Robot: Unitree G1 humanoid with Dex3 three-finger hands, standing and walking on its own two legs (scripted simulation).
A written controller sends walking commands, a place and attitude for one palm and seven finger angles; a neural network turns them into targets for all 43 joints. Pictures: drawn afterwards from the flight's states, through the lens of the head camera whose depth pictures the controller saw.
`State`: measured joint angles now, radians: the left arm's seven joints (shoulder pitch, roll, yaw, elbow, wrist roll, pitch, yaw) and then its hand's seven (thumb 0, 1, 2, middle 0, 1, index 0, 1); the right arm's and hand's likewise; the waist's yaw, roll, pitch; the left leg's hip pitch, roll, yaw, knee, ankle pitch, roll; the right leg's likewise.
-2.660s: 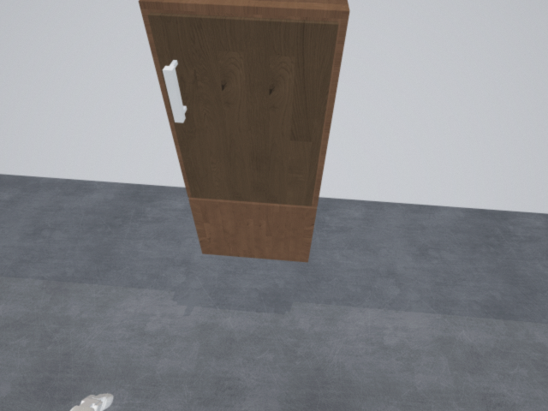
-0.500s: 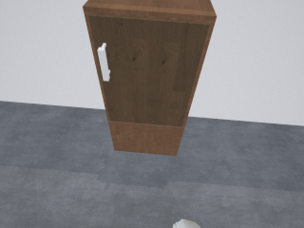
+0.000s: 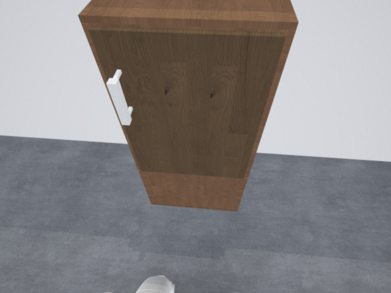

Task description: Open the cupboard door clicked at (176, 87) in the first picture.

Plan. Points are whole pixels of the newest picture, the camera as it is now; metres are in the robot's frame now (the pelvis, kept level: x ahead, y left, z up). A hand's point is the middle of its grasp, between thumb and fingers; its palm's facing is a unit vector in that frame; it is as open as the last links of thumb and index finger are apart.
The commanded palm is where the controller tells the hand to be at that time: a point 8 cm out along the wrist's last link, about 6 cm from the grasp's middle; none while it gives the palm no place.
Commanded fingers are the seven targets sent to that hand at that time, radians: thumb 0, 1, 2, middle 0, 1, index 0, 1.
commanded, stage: come to a stop and stand still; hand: left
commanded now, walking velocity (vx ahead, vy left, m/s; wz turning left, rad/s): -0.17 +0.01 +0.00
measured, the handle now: (122, 98) +0.57 +0.23 +0.05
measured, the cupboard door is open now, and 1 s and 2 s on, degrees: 0 0 0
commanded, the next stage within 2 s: look again from close up in 1.14 s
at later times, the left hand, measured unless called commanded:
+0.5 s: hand out of the picture -0.02 +0.24 -0.17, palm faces +0.01 -0.98 -0.19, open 7.3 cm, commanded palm none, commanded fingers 0.00 0.90 0.90 -0.20 -0.30 -0.20 -0.30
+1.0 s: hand out of the picture -0.09 +0.10 -0.17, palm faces +0.06 -0.99 -0.15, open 7.3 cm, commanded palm none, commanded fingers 0.00 0.90 0.90 -0.20 -0.30 -0.20 -0.30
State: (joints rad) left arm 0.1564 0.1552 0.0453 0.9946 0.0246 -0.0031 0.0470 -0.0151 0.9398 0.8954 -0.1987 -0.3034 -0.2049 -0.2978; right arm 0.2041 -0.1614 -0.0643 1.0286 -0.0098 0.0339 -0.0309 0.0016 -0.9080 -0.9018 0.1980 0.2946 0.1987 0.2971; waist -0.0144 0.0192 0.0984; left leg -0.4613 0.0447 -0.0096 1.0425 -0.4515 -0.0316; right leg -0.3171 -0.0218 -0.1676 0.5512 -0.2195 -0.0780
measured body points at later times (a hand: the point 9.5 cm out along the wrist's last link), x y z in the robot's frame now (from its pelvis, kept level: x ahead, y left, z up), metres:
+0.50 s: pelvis -0.03 +0.04 +0.01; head -0.01 +0.07 +0.46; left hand -0.02 +0.29 -0.15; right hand +0.01 -0.20 -0.12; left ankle +0.02 +0.15 -0.73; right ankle -0.10 -0.11 -0.67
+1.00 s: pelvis -0.06 -0.05 +0.01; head -0.05 -0.06 +0.45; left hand -0.09 +0.15 -0.15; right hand -0.10 -0.26 -0.16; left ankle -0.08 +0.10 -0.73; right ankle -0.10 -0.10 -0.73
